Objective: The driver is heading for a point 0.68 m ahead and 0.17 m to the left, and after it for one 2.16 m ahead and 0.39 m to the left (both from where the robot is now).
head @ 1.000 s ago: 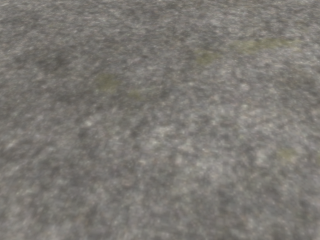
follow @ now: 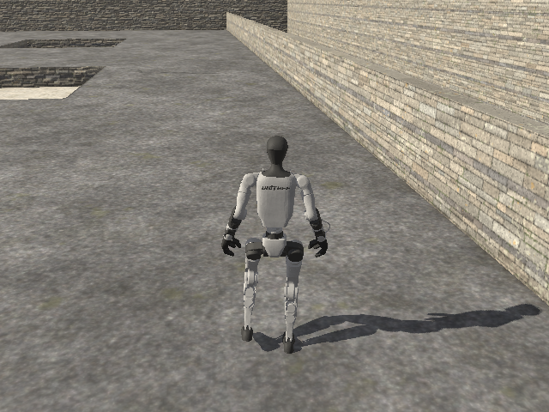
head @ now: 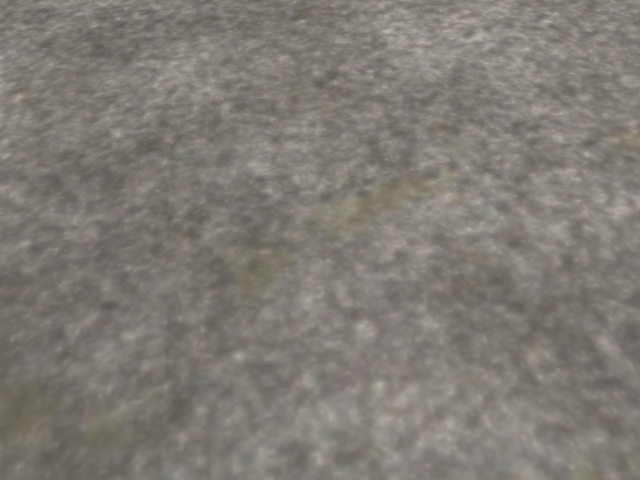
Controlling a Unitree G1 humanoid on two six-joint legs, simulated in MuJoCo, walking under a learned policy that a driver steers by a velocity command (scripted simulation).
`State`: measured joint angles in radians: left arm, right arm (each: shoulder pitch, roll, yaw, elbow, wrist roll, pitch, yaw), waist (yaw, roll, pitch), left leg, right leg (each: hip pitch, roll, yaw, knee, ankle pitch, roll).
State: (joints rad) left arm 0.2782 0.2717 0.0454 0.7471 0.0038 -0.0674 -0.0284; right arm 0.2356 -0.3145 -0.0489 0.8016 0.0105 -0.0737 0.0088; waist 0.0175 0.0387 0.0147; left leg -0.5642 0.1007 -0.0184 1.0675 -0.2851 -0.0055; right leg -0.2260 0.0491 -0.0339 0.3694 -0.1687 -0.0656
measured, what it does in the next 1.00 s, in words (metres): walks ahead, turning left: left foot, then right foot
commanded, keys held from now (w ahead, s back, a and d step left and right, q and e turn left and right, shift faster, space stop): w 0.04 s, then w+q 0.10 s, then q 0.48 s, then no key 0.38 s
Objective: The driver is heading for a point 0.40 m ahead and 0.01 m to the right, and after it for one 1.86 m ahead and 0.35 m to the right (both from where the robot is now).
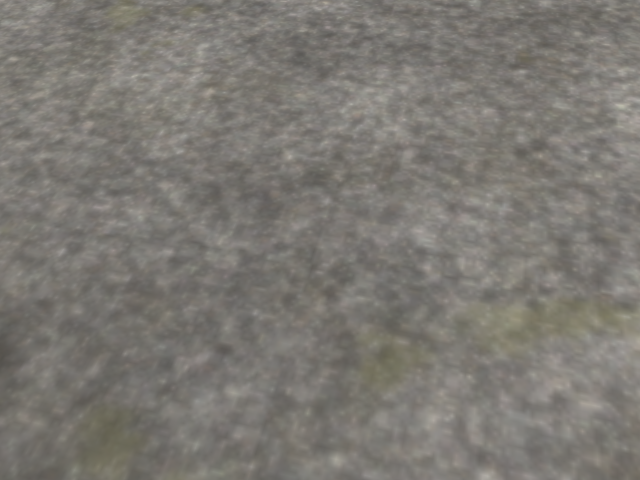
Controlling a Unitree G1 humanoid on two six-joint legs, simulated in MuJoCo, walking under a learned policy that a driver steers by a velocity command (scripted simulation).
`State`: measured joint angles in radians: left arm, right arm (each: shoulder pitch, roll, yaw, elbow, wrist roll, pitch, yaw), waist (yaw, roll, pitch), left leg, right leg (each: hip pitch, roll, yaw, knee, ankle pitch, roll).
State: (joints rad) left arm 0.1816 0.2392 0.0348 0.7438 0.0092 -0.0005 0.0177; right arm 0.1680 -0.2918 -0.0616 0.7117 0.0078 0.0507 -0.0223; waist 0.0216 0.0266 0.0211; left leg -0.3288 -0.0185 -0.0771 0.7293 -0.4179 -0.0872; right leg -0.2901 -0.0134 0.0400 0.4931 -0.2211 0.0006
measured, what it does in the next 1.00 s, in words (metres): walks ahead: left foot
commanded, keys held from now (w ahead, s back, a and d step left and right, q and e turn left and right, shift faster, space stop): no key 0.54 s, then w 0.46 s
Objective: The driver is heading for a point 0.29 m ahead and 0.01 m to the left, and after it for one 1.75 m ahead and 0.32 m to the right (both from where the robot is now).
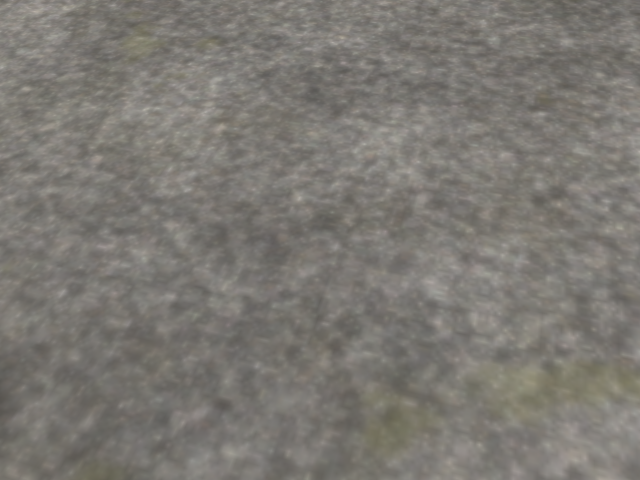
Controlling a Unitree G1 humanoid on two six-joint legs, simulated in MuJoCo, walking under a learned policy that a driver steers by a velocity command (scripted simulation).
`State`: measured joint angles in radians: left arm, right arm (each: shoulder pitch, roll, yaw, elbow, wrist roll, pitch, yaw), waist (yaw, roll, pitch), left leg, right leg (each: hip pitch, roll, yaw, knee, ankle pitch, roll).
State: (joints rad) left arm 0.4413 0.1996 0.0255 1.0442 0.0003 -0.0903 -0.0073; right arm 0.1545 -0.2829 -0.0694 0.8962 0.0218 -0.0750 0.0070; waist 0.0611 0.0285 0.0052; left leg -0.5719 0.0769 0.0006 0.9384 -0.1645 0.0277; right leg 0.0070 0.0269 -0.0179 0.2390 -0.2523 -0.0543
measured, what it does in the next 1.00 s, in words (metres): walks ahead: left foot, then right foot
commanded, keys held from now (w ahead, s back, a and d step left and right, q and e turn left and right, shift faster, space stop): w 0.48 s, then w+e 0.52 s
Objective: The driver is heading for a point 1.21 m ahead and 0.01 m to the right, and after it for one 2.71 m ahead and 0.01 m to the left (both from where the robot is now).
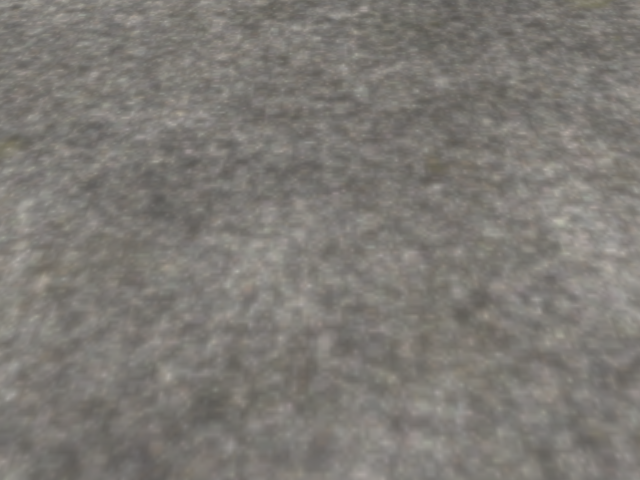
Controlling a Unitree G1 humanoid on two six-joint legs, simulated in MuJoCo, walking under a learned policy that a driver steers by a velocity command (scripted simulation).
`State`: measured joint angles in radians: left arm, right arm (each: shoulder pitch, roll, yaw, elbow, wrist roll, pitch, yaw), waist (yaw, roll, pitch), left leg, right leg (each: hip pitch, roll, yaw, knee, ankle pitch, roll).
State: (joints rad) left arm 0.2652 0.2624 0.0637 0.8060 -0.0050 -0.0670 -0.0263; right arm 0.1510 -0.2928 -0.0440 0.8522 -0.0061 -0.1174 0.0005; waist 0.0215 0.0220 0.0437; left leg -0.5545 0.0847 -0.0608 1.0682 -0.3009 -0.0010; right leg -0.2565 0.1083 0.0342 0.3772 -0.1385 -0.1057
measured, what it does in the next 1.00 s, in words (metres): walks ahead: left foot, then right foot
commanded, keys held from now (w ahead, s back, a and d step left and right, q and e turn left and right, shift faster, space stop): w+e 0.08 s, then w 0.92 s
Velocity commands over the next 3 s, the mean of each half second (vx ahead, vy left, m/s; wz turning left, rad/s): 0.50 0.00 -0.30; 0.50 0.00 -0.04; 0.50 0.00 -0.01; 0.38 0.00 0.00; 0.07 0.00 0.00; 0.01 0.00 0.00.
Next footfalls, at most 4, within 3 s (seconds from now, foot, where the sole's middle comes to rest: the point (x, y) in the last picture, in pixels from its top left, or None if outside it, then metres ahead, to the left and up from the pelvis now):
0.28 left None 0.36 0.14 -0.78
0.80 right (416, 404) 0.63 -0.14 -0.78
1.34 left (325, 282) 0.95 0.06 -0.78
1.86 right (426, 204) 1.21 -0.21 -0.78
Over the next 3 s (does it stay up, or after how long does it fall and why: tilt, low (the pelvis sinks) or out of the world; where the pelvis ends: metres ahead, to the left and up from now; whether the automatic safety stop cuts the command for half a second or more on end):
stays up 1.18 -0.09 0.00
